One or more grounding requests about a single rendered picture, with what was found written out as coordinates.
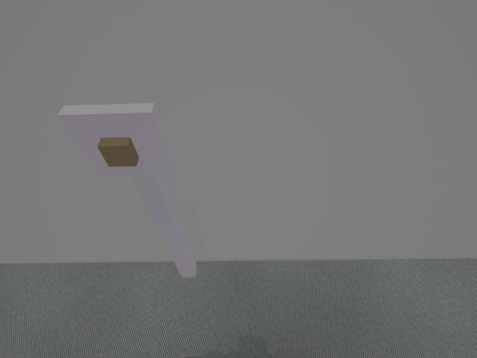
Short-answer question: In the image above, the panel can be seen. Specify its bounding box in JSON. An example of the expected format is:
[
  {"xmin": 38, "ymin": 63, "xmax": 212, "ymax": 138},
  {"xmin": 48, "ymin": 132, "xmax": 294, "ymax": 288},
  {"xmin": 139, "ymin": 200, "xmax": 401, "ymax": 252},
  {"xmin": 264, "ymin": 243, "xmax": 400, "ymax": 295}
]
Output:
[{"xmin": 58, "ymin": 103, "xmax": 197, "ymax": 278}]

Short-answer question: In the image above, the button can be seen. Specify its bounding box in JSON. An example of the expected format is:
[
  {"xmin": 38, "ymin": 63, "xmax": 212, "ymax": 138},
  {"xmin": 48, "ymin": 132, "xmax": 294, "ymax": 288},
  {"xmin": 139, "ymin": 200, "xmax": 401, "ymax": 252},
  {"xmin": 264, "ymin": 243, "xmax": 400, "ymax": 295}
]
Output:
[{"xmin": 97, "ymin": 137, "xmax": 139, "ymax": 167}]

